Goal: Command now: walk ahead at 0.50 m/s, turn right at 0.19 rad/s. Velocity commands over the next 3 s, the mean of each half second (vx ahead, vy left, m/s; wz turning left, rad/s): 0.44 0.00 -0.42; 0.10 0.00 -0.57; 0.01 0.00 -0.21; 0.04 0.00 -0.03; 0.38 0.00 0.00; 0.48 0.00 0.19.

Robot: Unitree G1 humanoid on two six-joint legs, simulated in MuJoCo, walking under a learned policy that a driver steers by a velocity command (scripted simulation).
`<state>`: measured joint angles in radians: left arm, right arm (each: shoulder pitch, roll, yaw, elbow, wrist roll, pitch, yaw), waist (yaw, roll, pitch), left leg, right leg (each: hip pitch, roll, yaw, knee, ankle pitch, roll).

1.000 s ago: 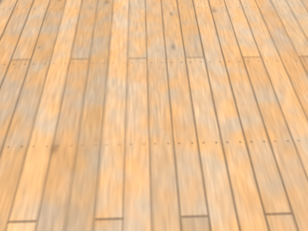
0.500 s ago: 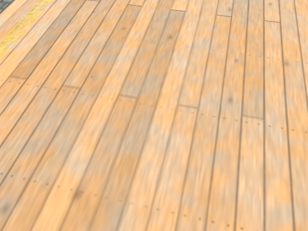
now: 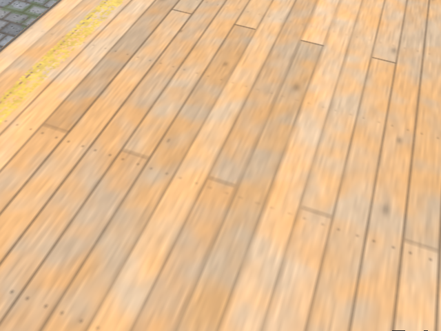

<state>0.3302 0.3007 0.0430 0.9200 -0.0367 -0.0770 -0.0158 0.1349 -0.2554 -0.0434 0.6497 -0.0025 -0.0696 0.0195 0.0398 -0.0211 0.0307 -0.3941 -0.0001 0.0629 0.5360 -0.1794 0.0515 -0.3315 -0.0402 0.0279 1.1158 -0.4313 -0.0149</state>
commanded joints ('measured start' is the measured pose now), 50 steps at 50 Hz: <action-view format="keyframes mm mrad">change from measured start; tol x32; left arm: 1 -46 110 33 -85 5 -6 6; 50 -101 170 90 -291 18 123 51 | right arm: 1 114 -97 -36 -2 -4 -21 -1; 50 12 -144 -49 -36 -18 33 -45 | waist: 1 -58 135 -72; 17 -106 58 82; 24 61 -72 -545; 28 -45 10 -152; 50 -16 128 -123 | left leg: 1 321 270 -298 -328 38 160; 16 465 285 105 -370 331 103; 20 491 260 152 -16 980 40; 22 171 153 165 484 488 -70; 23 -232 -42 50 869 -531 -142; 24 -254 -40 -163 955 -534 -127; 50 277 291 -375 -151 446 151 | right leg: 1 -334 -102 66 61 120 -3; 17 -397 -39 -60 -486 399 -34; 21 75 116 -140 -594 410 -115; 23 717 -300 526 -536 1133 -400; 30 76 -140 263 -778 868 -295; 42 100 -76 405 -683 498 -192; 45 46 2 406 -552 364 -102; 47 -272 198 130 -138 -268 10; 50 -291 111 127 120 -110 84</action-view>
